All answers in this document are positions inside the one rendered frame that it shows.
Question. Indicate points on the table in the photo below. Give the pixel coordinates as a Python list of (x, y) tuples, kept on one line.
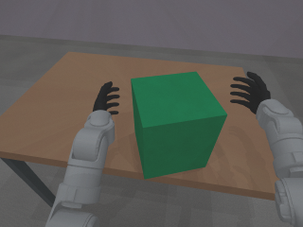
[(40, 127)]

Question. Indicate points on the right robot hand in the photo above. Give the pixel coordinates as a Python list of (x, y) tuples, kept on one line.
[(257, 90)]

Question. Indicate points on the robot right upper arm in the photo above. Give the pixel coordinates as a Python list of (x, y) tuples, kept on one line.
[(289, 200)]

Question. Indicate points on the left robot hand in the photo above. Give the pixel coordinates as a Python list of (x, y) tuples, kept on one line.
[(101, 101)]

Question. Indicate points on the left robot forearm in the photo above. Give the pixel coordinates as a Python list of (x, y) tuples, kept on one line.
[(81, 183)]

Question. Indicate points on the carton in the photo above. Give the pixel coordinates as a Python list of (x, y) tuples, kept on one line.
[(177, 122)]

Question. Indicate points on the right robot forearm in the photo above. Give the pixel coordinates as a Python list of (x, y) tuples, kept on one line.
[(284, 133)]

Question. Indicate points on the robot left upper arm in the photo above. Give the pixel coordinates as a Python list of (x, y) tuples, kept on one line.
[(73, 218)]

